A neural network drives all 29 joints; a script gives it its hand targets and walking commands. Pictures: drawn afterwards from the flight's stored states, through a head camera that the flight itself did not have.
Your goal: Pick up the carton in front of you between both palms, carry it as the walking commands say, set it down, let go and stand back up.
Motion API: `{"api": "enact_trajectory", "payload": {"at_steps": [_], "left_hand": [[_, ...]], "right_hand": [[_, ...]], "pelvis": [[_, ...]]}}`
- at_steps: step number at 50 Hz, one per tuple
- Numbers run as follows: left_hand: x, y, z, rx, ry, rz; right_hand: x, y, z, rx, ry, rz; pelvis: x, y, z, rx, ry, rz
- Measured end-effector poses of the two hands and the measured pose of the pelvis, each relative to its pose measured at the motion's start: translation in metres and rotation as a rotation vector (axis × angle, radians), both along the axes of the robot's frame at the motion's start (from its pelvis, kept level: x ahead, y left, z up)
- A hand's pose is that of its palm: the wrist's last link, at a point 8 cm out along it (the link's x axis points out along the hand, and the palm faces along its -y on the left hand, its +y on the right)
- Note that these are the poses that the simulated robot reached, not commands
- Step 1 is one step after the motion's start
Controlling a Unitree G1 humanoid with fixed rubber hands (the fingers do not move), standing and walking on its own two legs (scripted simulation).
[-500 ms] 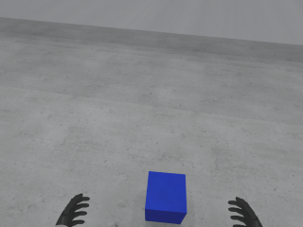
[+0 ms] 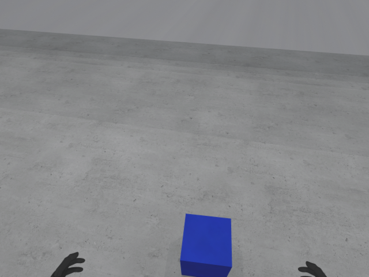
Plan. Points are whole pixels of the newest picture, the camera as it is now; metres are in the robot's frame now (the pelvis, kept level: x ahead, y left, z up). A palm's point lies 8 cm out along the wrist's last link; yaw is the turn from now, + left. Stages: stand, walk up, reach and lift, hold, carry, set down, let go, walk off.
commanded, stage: stand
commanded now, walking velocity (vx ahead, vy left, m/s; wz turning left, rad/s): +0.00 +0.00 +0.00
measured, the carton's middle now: (205, 247) +0.40 -0.07 -0.65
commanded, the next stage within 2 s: none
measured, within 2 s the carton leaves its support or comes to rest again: neither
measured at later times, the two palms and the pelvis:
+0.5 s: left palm out of the picture +0.09 +0.30 -0.09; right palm out of the picture +0.09 -0.30 -0.09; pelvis -0.02 +0.00 +0.01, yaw +0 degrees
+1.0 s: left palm out of the picture +0.07 +0.31 -0.09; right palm out of the picture +0.07 -0.30 -0.10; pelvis -0.03 +0.00 +0.01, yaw +0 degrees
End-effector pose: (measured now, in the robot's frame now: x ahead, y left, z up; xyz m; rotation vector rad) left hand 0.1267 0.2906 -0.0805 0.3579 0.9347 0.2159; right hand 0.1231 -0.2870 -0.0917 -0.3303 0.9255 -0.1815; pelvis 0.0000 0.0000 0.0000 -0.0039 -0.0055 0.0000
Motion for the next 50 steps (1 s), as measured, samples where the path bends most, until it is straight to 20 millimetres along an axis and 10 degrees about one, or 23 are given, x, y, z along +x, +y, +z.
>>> {"api": "enact_trajectory", "payload": {"at_steps": [50], "left_hand": [[-0.055, 0.018, -0.008, 0.0, 0.139, 0.054]], "right_hand": [[-0.057, -0.015, -0.006, -0.028, 0.149, -0.027]], "pelvis": [[-0.025, 0.001, 0.009, 0.003, -0.04, -0.001]]}}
